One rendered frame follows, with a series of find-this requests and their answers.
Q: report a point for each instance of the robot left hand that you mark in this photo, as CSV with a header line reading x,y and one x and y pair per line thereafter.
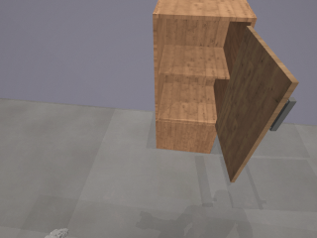
x,y
60,233

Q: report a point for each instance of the cupboard door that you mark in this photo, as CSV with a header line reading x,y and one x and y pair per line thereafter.
x,y
258,88

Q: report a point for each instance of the handle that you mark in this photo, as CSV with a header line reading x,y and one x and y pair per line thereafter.
x,y
283,113

